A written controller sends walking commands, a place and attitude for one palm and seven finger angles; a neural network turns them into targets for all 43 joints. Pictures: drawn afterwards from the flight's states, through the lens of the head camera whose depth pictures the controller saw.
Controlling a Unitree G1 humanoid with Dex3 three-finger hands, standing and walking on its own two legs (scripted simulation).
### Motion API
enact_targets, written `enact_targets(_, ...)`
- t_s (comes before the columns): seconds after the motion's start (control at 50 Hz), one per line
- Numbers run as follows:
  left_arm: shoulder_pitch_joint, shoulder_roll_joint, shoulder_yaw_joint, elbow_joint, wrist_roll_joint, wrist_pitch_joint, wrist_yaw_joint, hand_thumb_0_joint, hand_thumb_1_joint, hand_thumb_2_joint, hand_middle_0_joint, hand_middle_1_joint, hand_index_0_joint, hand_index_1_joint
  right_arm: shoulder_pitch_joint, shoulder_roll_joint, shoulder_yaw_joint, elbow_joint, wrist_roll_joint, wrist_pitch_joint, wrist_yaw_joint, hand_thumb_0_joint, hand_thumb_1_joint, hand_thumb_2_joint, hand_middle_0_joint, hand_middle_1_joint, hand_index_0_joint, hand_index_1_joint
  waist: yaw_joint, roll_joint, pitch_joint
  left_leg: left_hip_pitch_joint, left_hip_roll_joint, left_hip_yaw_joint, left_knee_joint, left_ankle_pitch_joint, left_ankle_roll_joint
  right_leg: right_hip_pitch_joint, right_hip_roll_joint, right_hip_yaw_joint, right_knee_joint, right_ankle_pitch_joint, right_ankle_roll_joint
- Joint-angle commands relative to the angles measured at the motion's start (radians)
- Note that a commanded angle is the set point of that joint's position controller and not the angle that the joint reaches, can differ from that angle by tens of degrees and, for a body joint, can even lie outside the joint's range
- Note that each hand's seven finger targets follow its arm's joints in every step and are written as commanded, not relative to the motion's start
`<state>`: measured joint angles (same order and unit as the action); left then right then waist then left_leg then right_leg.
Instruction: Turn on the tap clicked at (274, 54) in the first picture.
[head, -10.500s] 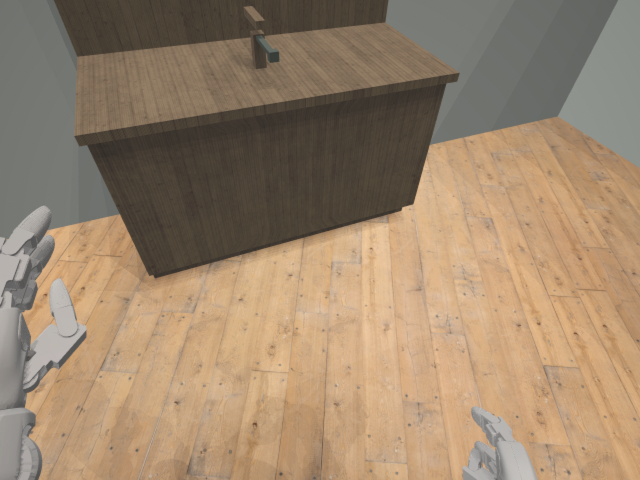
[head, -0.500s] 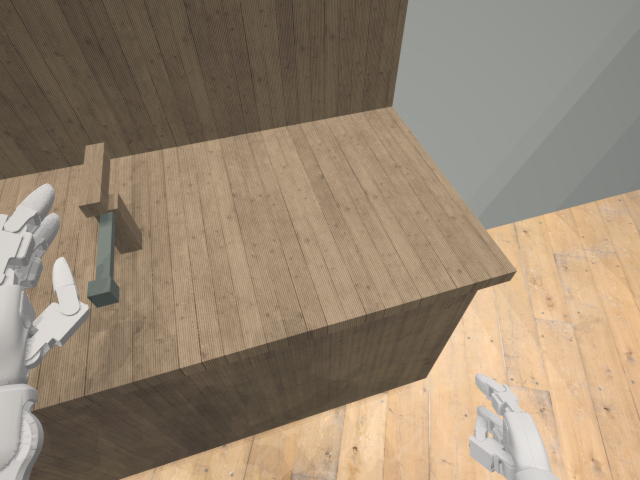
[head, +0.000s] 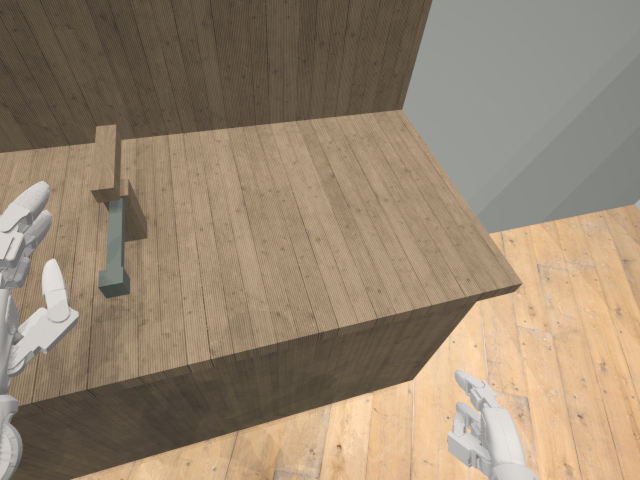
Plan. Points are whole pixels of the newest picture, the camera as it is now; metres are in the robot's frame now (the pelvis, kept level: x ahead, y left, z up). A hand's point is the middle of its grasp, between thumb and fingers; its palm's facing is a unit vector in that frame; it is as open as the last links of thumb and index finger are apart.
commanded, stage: come to a stop and stand still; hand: left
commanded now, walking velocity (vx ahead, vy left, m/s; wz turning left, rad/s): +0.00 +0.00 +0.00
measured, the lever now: (114, 282) +0.32 +0.29 +0.03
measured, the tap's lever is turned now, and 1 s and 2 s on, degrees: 0 0 0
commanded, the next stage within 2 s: look again from close up in 0.54 s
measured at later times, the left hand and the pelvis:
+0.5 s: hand (5, 351) +0.18 +0.28 +0.16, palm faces +0.47 -0.81 -0.36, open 7.4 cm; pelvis -0.04 +0.01 -0.01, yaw +1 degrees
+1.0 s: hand (59, 314) +0.22 +0.25 +0.16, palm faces +0.38 -0.84 -0.38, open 7.4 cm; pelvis +0.00 +0.00 +0.00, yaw +0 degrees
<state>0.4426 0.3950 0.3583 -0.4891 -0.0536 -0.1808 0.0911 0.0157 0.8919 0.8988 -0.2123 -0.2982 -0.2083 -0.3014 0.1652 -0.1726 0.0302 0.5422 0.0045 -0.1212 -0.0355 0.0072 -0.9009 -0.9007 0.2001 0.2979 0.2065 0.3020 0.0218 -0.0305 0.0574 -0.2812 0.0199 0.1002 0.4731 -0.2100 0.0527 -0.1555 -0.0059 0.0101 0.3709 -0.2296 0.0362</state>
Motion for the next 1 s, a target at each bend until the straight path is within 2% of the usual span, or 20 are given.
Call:
enact_targets(0.0, -1.081, 0.920, 0.687, -0.435, 0.155, -0.180, 0.016, 0.000, 0.900, 0.900, -0.200, -0.300, -0.200, -0.300, 0.045, -0.174, -0.073, -0.105, -0.076, -0.084, 0.006, 0.000, -0.900, -0.900, 0.200, 0.300, 0.200, 0.300, 0.012, 0.022, -0.025, 0.008, 0.111, -0.120, 0.054, 0.171, -0.026, -0.242, -0.097, 0.081, -0.035, 0.225, -0.066)
enact_targets(0.02, -0.449, 0.270, 0.259, 0.174, 0.050, -0.136, -0.025, 0.000, 0.900, 0.900, -0.200, -0.300, -0.200, -0.300, -0.024, -0.061, -0.039, -0.040, -0.028, -0.079, 0.002, 0.000, -0.900, -0.900, 0.200, 0.300, 0.200, 0.300, -0.005, 0.029, -0.205, 0.155, 0.048, -0.128, -0.038, 0.226, -0.027, -0.160, -0.083, 0.079, 0.025, 0.193, -0.105)
enact_targets(0.04, -0.228, 0.197, 0.182, 0.041, 0.014, -0.125, -0.018, 0.000, 0.900, 0.900, -0.200, -0.300, -0.200, -0.300, -0.014, -0.127, -0.082, -0.108, -0.004, -0.085, 0.002, 0.000, -0.900, -0.900, 0.200, 0.300, 0.200, 0.300, 0.026, 0.106, -0.188, 0.197, 0.074, -0.091, -0.043, 0.254, -0.038, -0.094, -0.052, 0.104, -0.008, 0.222, -0.081)
enact_targets(0.06, -0.198, 0.129, 0.116, 0.007, 0.004, -0.111, -0.016, 0.000, 0.900, 0.900, -0.200, -0.300, -0.200, -0.300, 0.018, -0.158, -0.097, -0.120, 0.007, -0.097, 0.009, 0.000, -0.900, -0.900, 0.200, 0.300, 0.200, 0.300, 0.010, 0.183, -0.248, 0.221, 0.080, -0.105, -0.070, 0.236, -0.031, -0.052, -0.046, 0.091, 0.041, 0.161, -0.078)
enact_targets(0.08, -0.148, 0.044, 0.041, -0.055, -0.009, -0.115, -0.020, 0.000, 0.900, 0.900, -0.200, -0.300, -0.200, -0.300, -0.015, -0.145, -0.097, -0.128, 0.021, -0.107, 0.024, 0.000, -0.900, -0.900, 0.200, 0.300, 0.200, 0.300, 0.017, 0.317, -0.289, 0.282, 0.107, -0.107, -0.074, 0.293, -0.017, -0.077, -0.038, 0.036, 0.114, 0.115, -0.069)
enact_targets(0.1, -0.145, 0.063, 0.032, -0.150, 0.000, -0.123, -0.016, 0.000, 0.900, 0.900, -0.200, -0.300, -0.200, -0.300, 0.002, -0.160, -0.099, -0.127, 0.011, -0.109, 0.042, 0.000, -0.900, -0.900, 0.200, 0.300, 0.200, 0.300, 0.014, 0.328, -0.284, 0.259, 0.141, -0.143, -0.093, 0.321, -0.007, -0.085, -0.027, 0.007, 0.160, 0.012, -0.062)
enact_targets(0.14, -0.068, 0.067, 0.018, -0.181, 0.003, -0.116, -0.011, 0.000, 0.900, 0.900, -0.200, -0.300, -0.200, -0.300, -0.016, -0.152, -0.088, -0.137, 0.013, -0.110, 0.060, 0.000, -0.900, -0.900, 0.200, 0.300, 0.200, 0.300, 0.020, 0.227, -0.232, 0.139, 0.167, -0.164, -0.135, 0.142, 0.002, -0.053, -0.026, -0.009, 0.163, -0.046, -0.048)
enact_targets(0.2, -0.033, 0.139, 0.104, -0.161, 0.002, -0.105, 0.015, 0.000, 0.900, 0.900, -0.200, -0.300, -0.200, -0.300, -0.030, -0.151, -0.071, -0.144, 0.020, -0.095, 0.046, 0.000, -0.900, -0.900, 0.200, 0.300, 0.200, 0.300, 0.016, 0.010, -0.175, 0.014, 0.127, -0.148, -0.128, -0.080, -0.009, -0.002, -0.039, -0.009, 0.069, 0.004, -0.043)
enact_targets(0.24, -0.078, 0.183, 0.167, -0.137, -0.002, -0.109, 0.022, 0.000, 0.900, 0.900, -0.200, -0.300, -0.200, -0.300, -0.037, -0.153, -0.072, -0.148, 0.019, -0.091, 0.023, 0.000, -0.900, -0.900, 0.200, 0.300, 0.200, 0.300, 0.005, -0.080, -0.114, 0.001, 0.085, -0.138, -0.115, -0.208, -0.024, -0.075, -0.045, 0.029, -0.007, -0.077, -0.048)
enact_targets(0.26, -0.099, 0.192, 0.183, -0.130, -0.002, -0.114, 0.023, 0.000, 0.900, 0.900, -0.200, -0.300, -0.200, -0.300, -0.041, -0.150, -0.072, -0.146, 0.018, -0.088, 0.012, 0.000, -0.900, -0.900, 0.200, 0.300, 0.200, 0.300, 0.000, -0.080, -0.089, 0.006, 0.073, -0.141, -0.118, -0.250, -0.027, -0.113, -0.044, 0.044, -0.030, -0.129, -0.052)
enact_targets(0.28, -0.142, 0.244, 0.224, -0.157, 0.003, -0.117, 0.030, 0.000, 0.900, 0.900, -0.200, -0.300, -0.200, -0.300, -0.051, -0.159, -0.070, -0.143, 0.020, -0.082, 0.002, 0.000, -0.900, -0.900, 0.200, 0.300, 0.200, 0.300, -0.003, -0.016, -0.070, 0.018, 0.077, -0.148, -0.140, -0.258, -0.028, -0.139, -0.038, 0.036, -0.024, -0.141, -0.053)
enact_targets(0.34, -0.204, 0.184, 0.174, -0.129, 0.012, -0.133, 0.026, 0.000, 0.900, 0.900, -0.200, -0.300, -0.200, -0.300, -0.040, -0.149, -0.066, -0.136, 0.017, -0.089, -0.007, 0.000, -0.900, -0.900, 0.200, 0.300, 0.200, 0.300, 0.000, 0.151, -0.084, -0.044, 0.101, -0.158, -0.203, -0.382, -0.011, -0.058, -0.016, 0.006, 0.040, -0.135, -0.049)
enact_targets(0.38, -0.222, 0.164, 0.145, -0.153, 0.019, -0.136, 0.025, 0.000, 0.900, 0.900, -0.200, -0.300, -0.200, -0.300, -0.051, -0.141, -0.059, -0.134, 0.022, -0.103, -0.007, 0.000, -0.900, -0.900, 0.200, 0.300, 0.200, 0.300, 0.004, 0.202, -0.102, -0.035, 0.102, -0.150, -0.201, -0.380, -0.006, -0.028, -0.016, -0.001, 0.045, -0.101, -0.049)
enact_targets(0.52, -0.144, 0.084, 0.056, -0.136, 0.035, -0.118, 0.024, 0.000, 0.900, 0.900, -0.200, -0.300, -0.200, -0.300, -0.025, -0.156, -0.069, -0.108, 0.012, -0.124, 0.008, 0.000, -0.900, -0.900, 0.200, 0.300, 0.200, 0.300, -0.003, 0.063, -0.108, 0.053, 0.066, -0.134, -0.126, -0.262, -0.024, -0.096, -0.029, 0.049, -0.061, -0.094, -0.054)
enact_targets(0.58, -0.136, 0.130, 0.106, -0.103, 0.038, -0.110, 0.029, 0.000, 0.900, 0.900, -0.200, -0.300, -0.200, -0.300, -0.038, -0.159, -0.068, -0.101, 0.011, -0.111, 0.002, 0.000, -0.900, -0.900, 0.200, 0.300, 0.200, 0.300, -0.002, 0.070, -0.070, 0.046, 0.066, -0.139, -0.145, -0.252, -0.033, -0.120, -0.023, 0.045, -0.074, -0.104, -0.053)
enact_targets(0.6, -0.142, 0.111, 0.093, -0.097, 0.035, -0.111, 0.027, 0.000, 0.900, 0.900, -0.200, -0.300, -0.200, -0.300, -0.036, -0.154, -0.065, -0.103, 0.007, -0.105, 0.000, 0.000, -0.900, -0.900, 0.200, 0.300, 0.200, 0.300, -0.003, 0.068, -0.073, 0.037, 0.068, -0.137, -0.148, -0.256, -0.029, -0.109, -0.024, 0.037, -0.071, -0.100, -0.051)
enact_targets(0.68, -0.149, 0.165, 0.147, -0.152, 0.028, -0.116, 0.028, 0.000, 0.900, 0.900, -0.200, -0.300, -0.200, -0.300, -0.051, -0.147, -0.065, -0.117, 0.011, -0.097, -0.006, 0.000, -0.900, -0.900, 0.200, 0.300, 0.200, 0.300, 0.000, 0.101, -0.113, 0.080, 0.068, -0.129, -0.143, -0.144, -0.030, -0.069, -0.021, 0.025, -0.048, 0.006, -0.050)
enact_targets(0.76, -0.111, 0.139, 0.122, -0.211, 0.016, -0.119, 0.021, 0.000, 0.900, 0.900, -0.200, -0.300, -0.200, -0.300, -0.045, -0.145, -0.066, -0.128, 0.010, -0.097, -0.003, 0.000, -0.900, -0.900, 0.200, 0.300, 0.200, 0.300, 0.004, 0.106, -0.188, 0.130, 0.074, -0.123, -0.110, 0.010, -0.022, -0.012, -0.027, 0.015, -0.016, 0.117, -0.048)
enact_targets(0.9, -0.057, 0.116, 0.099, -0.192, 0.009, -0.098, 0.020, 0.000, 0.900, 0.900, -0.200, -0.300, -0.200, -0.300, -0.035, -0.150, -0.064, -0.116, 0.008, -0.084, -0.001, 0.000, -0.900, -0.900, 0.200, 0.300, 0.200, 0.300, 0.000, 0.111, -0.202, 0.183, 0.080, -0.113, -0.080, 0.232, -0.033, -0.016, -0.028, -0.004, -0.003, 0.217, -0.042)
enact_targets(0.98, -0.059, 0.153, 0.137, -0.190, 0.010, -0.086, 0.027, 0.000, 0.900, 0.900, -0.200, -0.300, -0.200, -0.300, -0.045, -0.148, -0.067, -0.118, 0.015, -0.068, -0.007, 0.000, -0.900, -0.900, 0.200, 0.300, 0.200, 0.300, 0.000, 0.096, -0.203, 0.201, 0.082, -0.109, -0.063, 0.300, -0.039, -0.010, -0.034, -0.002, -0.004, 0.265, -0.044)
